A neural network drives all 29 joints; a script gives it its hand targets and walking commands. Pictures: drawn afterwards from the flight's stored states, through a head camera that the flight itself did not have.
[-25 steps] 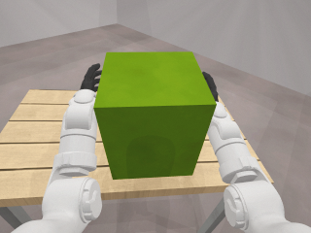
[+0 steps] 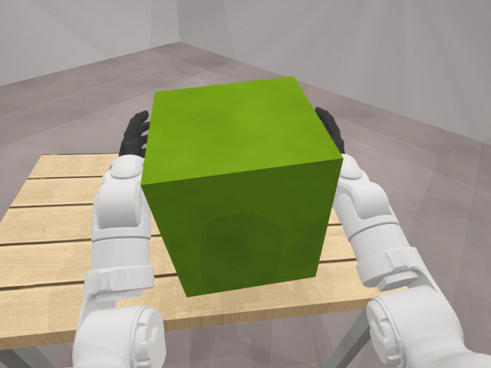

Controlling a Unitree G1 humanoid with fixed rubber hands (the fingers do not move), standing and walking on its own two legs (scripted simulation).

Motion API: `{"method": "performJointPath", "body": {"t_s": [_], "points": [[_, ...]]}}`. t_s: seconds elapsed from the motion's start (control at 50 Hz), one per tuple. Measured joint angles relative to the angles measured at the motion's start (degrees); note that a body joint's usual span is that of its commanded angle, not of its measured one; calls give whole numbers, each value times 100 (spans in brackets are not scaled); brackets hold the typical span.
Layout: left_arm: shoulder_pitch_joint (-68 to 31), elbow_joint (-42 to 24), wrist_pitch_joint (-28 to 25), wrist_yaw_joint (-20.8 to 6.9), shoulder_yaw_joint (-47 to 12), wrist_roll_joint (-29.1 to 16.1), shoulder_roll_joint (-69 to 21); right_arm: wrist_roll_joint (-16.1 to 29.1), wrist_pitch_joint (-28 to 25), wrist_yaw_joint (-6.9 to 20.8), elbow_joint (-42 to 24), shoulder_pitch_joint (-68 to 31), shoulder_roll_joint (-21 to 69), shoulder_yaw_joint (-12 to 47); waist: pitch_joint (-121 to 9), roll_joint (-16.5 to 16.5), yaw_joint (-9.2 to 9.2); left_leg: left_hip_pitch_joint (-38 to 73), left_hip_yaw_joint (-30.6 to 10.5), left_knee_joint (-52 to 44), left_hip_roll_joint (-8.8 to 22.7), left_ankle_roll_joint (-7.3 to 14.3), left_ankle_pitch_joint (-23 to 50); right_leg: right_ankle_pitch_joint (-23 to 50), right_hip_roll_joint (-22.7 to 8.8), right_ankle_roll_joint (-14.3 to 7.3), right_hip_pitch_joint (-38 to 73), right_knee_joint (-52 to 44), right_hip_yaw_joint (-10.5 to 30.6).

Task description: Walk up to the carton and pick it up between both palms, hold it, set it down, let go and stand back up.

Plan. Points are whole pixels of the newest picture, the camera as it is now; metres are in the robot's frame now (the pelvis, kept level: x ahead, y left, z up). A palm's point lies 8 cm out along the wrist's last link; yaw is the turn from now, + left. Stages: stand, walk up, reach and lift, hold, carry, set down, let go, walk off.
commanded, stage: reach and lift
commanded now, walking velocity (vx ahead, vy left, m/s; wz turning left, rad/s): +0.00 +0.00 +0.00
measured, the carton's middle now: (239, 189) +0.34 +0.00 +0.17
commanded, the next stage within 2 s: hold in 0.54 s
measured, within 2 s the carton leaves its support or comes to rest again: neither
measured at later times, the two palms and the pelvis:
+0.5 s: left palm (133, 146) +0.37 +0.15 +0.23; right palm (338, 149) +0.36 -0.15 +0.23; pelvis -0.02 +0.00 +0.00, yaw +0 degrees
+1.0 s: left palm (127, 139) +0.36 +0.15 +0.24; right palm (338, 136) +0.36 -0.15 +0.25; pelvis -0.01 +0.00 +0.00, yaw +0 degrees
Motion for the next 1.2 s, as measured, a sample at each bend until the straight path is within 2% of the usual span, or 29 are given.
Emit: {"method": "performJointPath", "body": {"t_s": [0.16,0.36,0.56,0.86,1.2], "points": [[-131,-69,283,-26,20,23,50,45,191,-17,0,-101,25,-63,16,67,14,58,-26,37,18,-23,-16,-15,20,-24,72,21,-21],[-512,415,222,-91,157,-30,130,-46,341,-74,130,-306,-12,-98,-50,225,59,-46,-9,-39,29,0,111,77,32,-30,-77,22,-3],[-894,997,142,-80,173,-95,309,-49,382,-54,588,-681,14,-267,-258,135,91,-252,14,-66,63,-12,194,142,64,-60,-320,47,24],[-778,766,463,38,50,-145,298,360,644,-112,611,-788,-141,-93,-423,146,64,-195,-3,65,54,-10,52,69,55,-34,-192,41,15],[-852,729,637,53,94,-213,320,421,923,-188,515,-878,-165,-116,-470,193,92,-242,-11,82,55,-18,27,46,58,-36,-235,51,13]]}}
